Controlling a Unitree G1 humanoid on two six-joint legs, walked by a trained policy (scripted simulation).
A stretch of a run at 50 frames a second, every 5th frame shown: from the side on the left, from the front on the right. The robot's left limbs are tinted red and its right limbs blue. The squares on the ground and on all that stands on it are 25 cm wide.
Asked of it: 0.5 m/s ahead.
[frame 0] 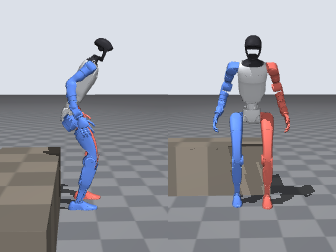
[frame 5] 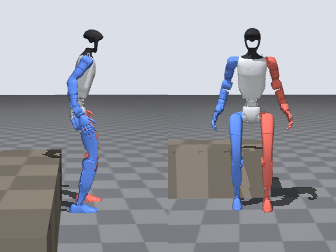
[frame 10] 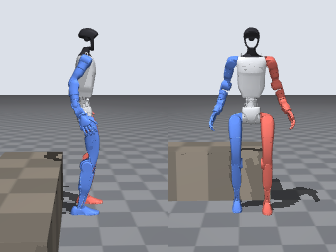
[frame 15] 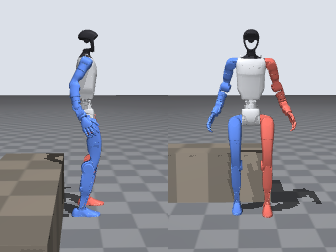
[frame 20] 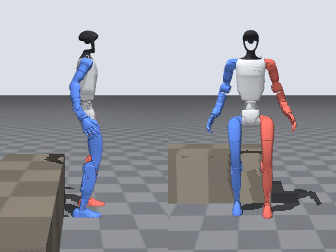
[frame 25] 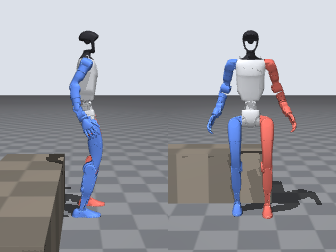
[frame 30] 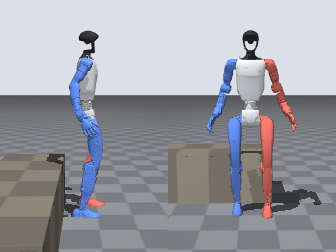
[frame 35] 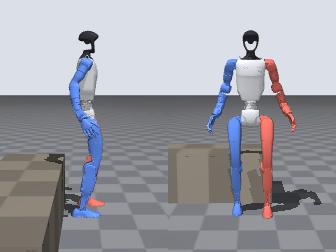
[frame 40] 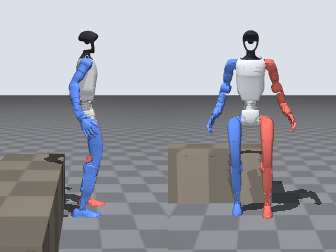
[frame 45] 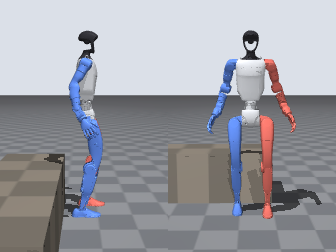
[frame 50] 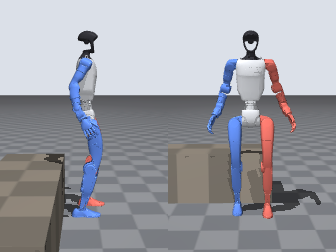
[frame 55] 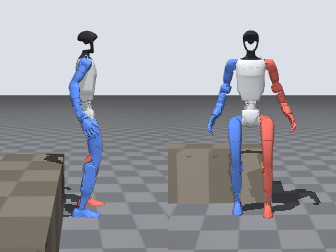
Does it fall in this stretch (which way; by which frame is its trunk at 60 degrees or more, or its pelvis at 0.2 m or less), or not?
no
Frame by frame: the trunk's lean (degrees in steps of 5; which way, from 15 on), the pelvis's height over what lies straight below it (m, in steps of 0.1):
0: 30 forward, 0.7
5: 15 forward, 0.8
10: 5, 0.8
15: 0, 0.8
20: 0, 0.8
25: 0, 0.8
30: 0, 0.8
35: 0, 0.8
40: 0, 0.8
45: 0, 0.8
50: 0, 0.8
55: 0, 0.8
